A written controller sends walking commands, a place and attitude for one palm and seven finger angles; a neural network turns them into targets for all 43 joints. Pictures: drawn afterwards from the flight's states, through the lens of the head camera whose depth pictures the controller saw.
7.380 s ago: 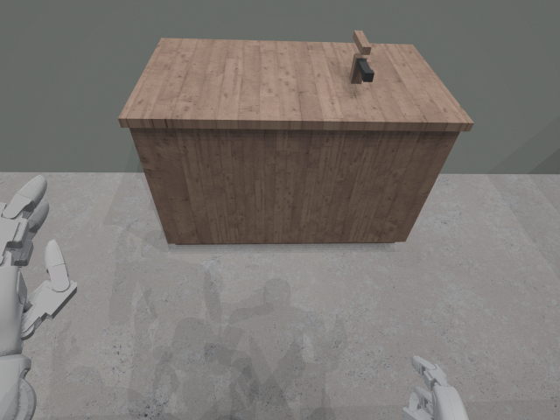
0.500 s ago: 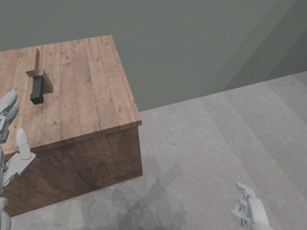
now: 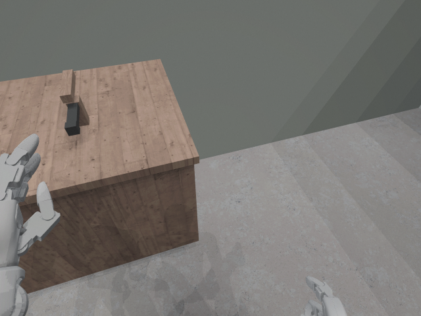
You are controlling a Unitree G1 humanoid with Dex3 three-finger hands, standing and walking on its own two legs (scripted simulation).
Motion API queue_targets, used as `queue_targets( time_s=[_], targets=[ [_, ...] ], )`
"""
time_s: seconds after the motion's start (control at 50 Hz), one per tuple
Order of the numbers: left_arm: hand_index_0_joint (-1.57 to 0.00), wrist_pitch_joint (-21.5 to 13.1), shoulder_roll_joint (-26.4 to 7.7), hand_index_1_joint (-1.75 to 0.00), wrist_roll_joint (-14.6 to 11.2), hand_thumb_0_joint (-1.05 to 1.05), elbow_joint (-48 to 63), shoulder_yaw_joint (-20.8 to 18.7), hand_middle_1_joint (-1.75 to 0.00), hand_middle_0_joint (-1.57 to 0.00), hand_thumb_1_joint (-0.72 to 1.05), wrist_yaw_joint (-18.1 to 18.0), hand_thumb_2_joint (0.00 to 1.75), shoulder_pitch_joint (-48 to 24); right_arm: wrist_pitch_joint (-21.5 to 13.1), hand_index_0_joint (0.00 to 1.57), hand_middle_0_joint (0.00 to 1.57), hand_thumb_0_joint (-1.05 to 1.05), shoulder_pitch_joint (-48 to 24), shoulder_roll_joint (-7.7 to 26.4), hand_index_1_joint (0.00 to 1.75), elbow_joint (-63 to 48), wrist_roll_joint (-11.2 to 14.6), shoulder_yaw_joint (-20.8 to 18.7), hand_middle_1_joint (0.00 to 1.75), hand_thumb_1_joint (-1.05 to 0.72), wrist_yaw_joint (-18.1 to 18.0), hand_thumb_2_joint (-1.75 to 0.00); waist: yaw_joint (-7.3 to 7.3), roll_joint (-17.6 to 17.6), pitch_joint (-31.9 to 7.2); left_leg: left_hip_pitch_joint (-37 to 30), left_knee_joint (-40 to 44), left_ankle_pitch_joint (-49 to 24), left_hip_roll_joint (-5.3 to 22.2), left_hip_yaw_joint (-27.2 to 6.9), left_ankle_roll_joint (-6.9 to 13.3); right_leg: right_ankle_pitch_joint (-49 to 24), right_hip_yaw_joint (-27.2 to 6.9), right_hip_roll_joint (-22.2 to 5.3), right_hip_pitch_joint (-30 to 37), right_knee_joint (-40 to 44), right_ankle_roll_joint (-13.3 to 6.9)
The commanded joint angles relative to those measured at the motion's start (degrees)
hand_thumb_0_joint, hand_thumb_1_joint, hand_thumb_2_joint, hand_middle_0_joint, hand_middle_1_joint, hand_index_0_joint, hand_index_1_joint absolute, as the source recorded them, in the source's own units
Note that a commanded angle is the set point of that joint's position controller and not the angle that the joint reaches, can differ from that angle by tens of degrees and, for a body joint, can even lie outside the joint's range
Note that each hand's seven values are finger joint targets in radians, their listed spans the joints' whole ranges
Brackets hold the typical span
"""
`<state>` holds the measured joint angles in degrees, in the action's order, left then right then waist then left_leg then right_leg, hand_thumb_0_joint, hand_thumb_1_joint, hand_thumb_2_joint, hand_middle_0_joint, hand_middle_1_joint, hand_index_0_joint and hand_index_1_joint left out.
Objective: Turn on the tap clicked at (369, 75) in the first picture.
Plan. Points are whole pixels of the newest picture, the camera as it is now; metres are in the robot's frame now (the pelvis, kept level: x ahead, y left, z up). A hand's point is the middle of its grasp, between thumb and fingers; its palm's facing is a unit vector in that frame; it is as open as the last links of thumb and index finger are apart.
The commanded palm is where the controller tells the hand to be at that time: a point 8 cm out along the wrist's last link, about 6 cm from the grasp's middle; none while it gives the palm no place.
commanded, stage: come to a stop and stand still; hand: left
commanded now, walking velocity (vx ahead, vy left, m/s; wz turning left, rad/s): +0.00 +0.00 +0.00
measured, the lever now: (72, 128) +0.55 +0.40 +0.02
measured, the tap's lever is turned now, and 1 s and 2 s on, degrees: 0 0 0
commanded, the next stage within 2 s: look again from close up in 0.22 s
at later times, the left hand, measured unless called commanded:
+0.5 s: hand (13, 178) +0.24 +0.27 +0.21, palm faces +0.51 -0.80 -0.33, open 7.4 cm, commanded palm +0.16 +0.28 +0.18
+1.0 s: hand (54, 161) +0.31 +0.28 +0.16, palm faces +0.37 -0.83 -0.42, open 7.4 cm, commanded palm +0.26 +0.32 +0.18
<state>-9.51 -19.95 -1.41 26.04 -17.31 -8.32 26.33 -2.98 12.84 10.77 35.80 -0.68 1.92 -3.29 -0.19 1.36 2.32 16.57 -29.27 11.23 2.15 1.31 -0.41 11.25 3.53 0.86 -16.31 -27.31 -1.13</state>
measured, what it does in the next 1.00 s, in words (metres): shifts its weight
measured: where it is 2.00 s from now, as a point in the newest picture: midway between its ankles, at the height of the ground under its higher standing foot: outside the picture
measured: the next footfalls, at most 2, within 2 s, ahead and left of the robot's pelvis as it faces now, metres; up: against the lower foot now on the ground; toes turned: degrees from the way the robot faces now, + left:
left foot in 1.40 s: +0.29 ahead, +0.23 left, +0.00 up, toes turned +1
right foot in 1.64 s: +0.26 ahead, +0.02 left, +0.00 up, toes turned -5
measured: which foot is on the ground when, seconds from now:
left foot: down 0.00-1.00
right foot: down 0.00-1.00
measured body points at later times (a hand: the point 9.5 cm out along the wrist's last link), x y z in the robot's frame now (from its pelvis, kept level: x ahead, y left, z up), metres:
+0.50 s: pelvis +0.00 +0.00 +0.00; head +0.01 +0.01 +0.44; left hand +0.21 +0.31 +0.23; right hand +0.17 -0.21 -0.08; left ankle +0.06 +0.12 -0.73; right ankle +0.07 -0.10 -0.74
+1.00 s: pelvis +0.09 +0.04 -0.01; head +0.11 +0.05 +0.44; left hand +0.29 +0.32 +0.18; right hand +0.27 -0.20 -0.08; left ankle +0.06 +0.12 -0.74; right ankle +0.07 -0.10 -0.74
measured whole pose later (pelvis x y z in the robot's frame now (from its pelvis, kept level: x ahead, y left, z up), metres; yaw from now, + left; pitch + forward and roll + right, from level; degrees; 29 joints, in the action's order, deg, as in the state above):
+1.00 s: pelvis +0.09 +0.04 -0.01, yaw +0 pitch +2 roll -2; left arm -13.5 -21.0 -1.6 27.5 -21.5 -6.5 26.6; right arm -7.5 11.2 12.6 34.0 -0.4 0.3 -1.5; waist -0.1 0.6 0.3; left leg 15.2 -35.2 21.8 -1.4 0.7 3.0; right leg 18.9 0.5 -0.4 -14.7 -31.9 1.2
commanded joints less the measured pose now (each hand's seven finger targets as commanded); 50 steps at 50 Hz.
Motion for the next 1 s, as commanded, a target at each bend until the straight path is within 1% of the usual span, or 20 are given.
queue_targets(
  time_s=[0.0,0.08,0.2,0.28,0.3,0.32,0.34,0.36,0.4,0.46,0.48,0.52,0.56,0.6,0.64,0.68,0.74,0.84,0.94,0.98],
  targets=[
    [-0.2,-4.4,-10.1,-0.3,-0.3,0.0,13.3,-8.5,-0.3,-0.2,0.9,-1.6,0.9,-4.0,-3.7,0.2,0.2,0.0,-6.2,6.8,0.3,-9.9,0.6,-3.0,0.3,-0.9,-1.1,-0.9,0.53,4.5,-4.5,6.9,13.2,17.7,3.8,-6.4,1.3,14.2,-5.8,-2.3,6.7,6.6,1.1],
    [-0.2,-4.4,-8.4,-0.3,0.1,0.0,11.7,-6.7,-0.3,-0.2,0.9,-1.7,0.9,-3.0,-4.9,0.2,0.2,0.0,-5.3,7.3,0.3,-9.2,0.9,-3.4,0.3,-0.9,-1.0,-0.9,0.39,3.6,-5.8,4.6,10.8,12.6,3.1,-4.9,1.2,8.9,-6.3,-2.5,7.7,7.2,1.0],
    [-0.2,-4.2,-9.6,-0.3,0.7,0.0,11.8,-6.7,-0.3,-0.2,0.9,-1.9,0.9,-5.3,-5.4,0.2,0.2,0.0,-5.1,7.6,0.3,-8.5,0.8,-3.7,0.3,-0.9,-1.1,-0.9,0.29,0.5,-3.3,5.4,9.2,15.8,1.7,-3.9,0.5,17.9,-8.4,-3.5,3.4,11.2,0.8],
    [-0.2,-4.3,-10.3,-0.3,0.6,0.0,13.3,-7.2,-0.3,-0.2,0.9,-2.3,0.9,-6.2,-5.6,0.2,0.2,0.0,-4.9,7.4,0.3,-8.3,0.6,-3.7,0.3,-0.9,-1.0,-0.9,0.27,0.6,-4.5,2.2,6.9,10.1,0.9,-3.5,0.5,14.3,-8.8,-4.3,3.1,11.4,0.1],
    [-0.2,-12.4,-55.4,-0.3,1.4,0.0,25.3,-34.4,-0.3,-0.2,0.9,-2.6,0.9,-64.9,-6.4,0.2,0.2,0.0,-1.6,9.9,0.3,-13.9,3.0,-1.3,0.3,-0.9,-4.2,-0.9,-3.71,1.5,0.8,9.8,3.6,15.4,1.7,-3.2,2.9,18.3,-6.1,-3.5,0.3,4.4,2.8],
    [-0.2,-9.8,-22.7,-0.3,0.9,0.0,3.7,-18.4,-0.3,-0.2,0.9,-0.8,0.9,-42.0,-9.6,0.2,0.2,0.0,-5.8,2.2,0.3,-9.9,3.0,0.0,0.3,-0.9,-1.5,-0.9,0.82,0.4,-11.7,1.9,2.8,11.4,3.7,-3.5,3.5,20.0,-2.6,-4.6,-4.5,0.3,0.5],
    [-0.2,-10.2,-22.9,-0.3,0.5,0.0,3.5,-19.0,-0.3,-0.2,0.9,-0.2,0.9,-31.2,-10.8,0.2,0.2,0.0,-6.0,6.0,0.3,-8.6,0.8,-1.6,0.3,-0.9,-0.8,-0.9,1.73,2.8,-8.3,3.4,5.3,17.1,2.7,-3.4,1.8,15.6,-5.6,-2.2,-1.6,3.6,-0.9],
    [-0.2,-9.9,-17.1,-0.3,-0.1,0.0,-1.9,-15.2,-0.3,-0.2,0.9,0.8,0.9,-23.7,-10.8,0.2,0.2,0.0,-2.6,7.6,0.3,-8.4,0.4,-2.8,0.3,-0.9,-0.6,-0.9,1.64,4.9,-7.9,1.9,3.1,15.1,0.0,-1.4,0.8,12.3,-8.5,-3.1,0.1,5.8,-1.5],
    [-0.2,-9.0,-7.4,-0.3,-2.8,0.0,-3.6,-8.0,-0.3,-0.2,0.9,2.3,0.9,-10.0,-11.2,0.2,0.2,0.0,-2.7,7.8,0.3,-9.4,1.2,-3.5,0.3,-0.9,1.2,-0.9,2.1,4.2,-7.8,-0.9,-0.1,14.2,-1.5,-0.4,0.3,15.4,-11.0,-6.6,-1.6,10.0,-2.1],
    [-0.2,-7.5,-6.9,-0.3,-2.3,0.0,5.5,-5.2,-0.3,-0.2,0.9,3.2,0.9,-5.6,-10.2,0.2,0.2,0.0,-2.8,8.3,0.3,-9.8,1.7,-3.7,0.3,-0.9,2.2,-0.9,1.25,-2.4,-1.7,0.9,1.4,18.9,-1.9,-0.5,0.1,25.1,-11.4,-5.4,-5.7,13.4,-1.4],
    [-0.2,-7.0,-7.8,-0.3,-2.1,0.0,6.4,-6.2,-0.3,-0.2,0.9,3.1,0.9,-5.7,-10.0,0.2,0.2,0.0,-2.8,8.1,0.3,-9.6,1.6,-3.5,0.3,-0.9,2.2,-0.9,0.99,-6.1,-1.3,1.0,1.6,16.9,-2.0,-0.7,0.0,24.5,-10.7,-5.1,-5.3,13.4,-1.2],
    [-0.2,-6.7,-9.7,-0.3,-1.8,0.0,8.1,-8.6,-0.3,-0.2,0.9,2.5,0.9,-7.5,-9.7,0.2,0.2,0.0,-3.5,8.1,0.3,-9.8,1.3,-3.1,0.3,-0.9,1.8,-0.9,0.63,-7.8,-2.9,-0.4,3.9,11.3,-1.5,-2.2,0.1,18.5,-8.7,-3.8,-3.0,11.3,-0.6],
    [-0.2,-6.8,-11.8,-0.3,-1.3,0.0,8.9,-11.7,-0.3,-0.2,0.9,1.8,0.9,-8.4,-9.7,0.2,0.2,0.0,-4.6,8.2,0.3,-10.0,1.1,-3.1,0.3,-0.9,1.2,-0.9,0.83,-5.4,-4.9,-0.7,7.5,7.4,-0.2,-3.9,0.6,10.1,-7.0,-2.0,1.4,8.4,0.6],
    [-0.2,-7.7,-15.8,-0.3,-0.9,0.0,13.4,-14.8,-0.3,-0.2,0.9,1.2,0.9,-12.3,-9.8,0.2,0.2,0.0,-5.8,8.5,0.3,-10.8,0.9,-3.1,0.3,-0.9,0.4,-0.9,1.15,0.0,-5.3,1.3,12.4,13.5,1.1,-6.0,0.9,9.7,-6.1,-1.4,3.8,7.1,1.3],
    [-0.2,-8.0,-12.4,-0.3,-0.3,0.0,14.2,-12.8,-0.3,-0.2,0.9,1.0,0.9,-11.1,-10.0,0.2,0.2,0.0,-5.4,8.5,0.3,-11.2,0.8,-3.0,0.3,-0.9,0.0,-0.9,1.25,8.6,-4.5,5.0,17.5,23.0,3.0,-8.6,1.8,9.2,-4.6,-0.3,6.5,3.6,1.4],
    [-0.2,-8.3,-12.4,-0.3,0.3,0.0,17.8,-12.2,-0.3,-0.2,0.9,0.6,0.9,-12.6,-10.5,0.2,0.2,0.0,-6.2,8.3,0.3,-11.3,0.5,-2.8,0.3,-0.9,0.3,-0.9,1.29,12.4,-5.7,4.7,16.7,18.3,3.3,-8.5,2.3,2.2,-3.0,-0.4,9.4,1.9,1.1],
    [-0.2,-8.6,-11.1,-0.3,0.1,0.0,17.5,-10.6,-0.3,-0.2,0.9,0.4,0.9,-9.6,-11.3,0.2,0.2,0.0,-5.5,8.5,0.3,-10.5,-0.3,-3.2,0.3,-0.9,0.7,-0.9,1.09,7.6,-10.4,-1.1,10.2,4.8,1.2,-5.3,1.9,-4.6,-3.0,-1.8,10.9,2.8,0.3],
    [-0.2,-7.1,-8.6,-0.3,-0.5,0.0,11.0,-9.6,-0.3,-0.2,0.9,0.5,0.9,-0.7,-9.6,0.2,0.2,0.0,-4.2,9.6,0.3,-9.3,-0.1,-4.9,0.3,-0.9,1.4,-0.9,0.18,-0.9,-11.5,-1.2,3.4,2.7,0.4,-4.5,2.7,-3.8,-5.1,-3.3,9.1,1.0,-1.3],
    [-0.2,-6.5,-10.1,-0.3,-0.9,0.0,10.5,-10.7,-0.3,-0.2,0.9,0.6,0.9,-2.8,-6.8,0.2,0.2,0.0,-5.0,9.4,0.3,-10.0,1.1,-5.0,0.3,-0.9,0.9,-0.9,-0.71,-2.7,-9.2,-0.5,-2.8,-4.9,0.0,-3.4,3.0,-9.0,-6.5,-5.1,7.3,-3.2,-2.8],
    [-0.2,-6.5,-11.1,-0.3,-1.1,0.0,12.2,-11.0,-0.3,-0.2,0.9,0.6,0.9,-4.6,-6.2,0.2,0.2,0.0,-5.8,9.3,0.3,-10.6,1.3,-4.8,0.3,-0.9,0.8,-0.9,-0.8,-0.7,-8.8,-1.8,-3.6,-10.2,0.2,-3.7,3.3,-12.1,-5.7,-4.8,6.4,-6.3,-2.5]
  ],
)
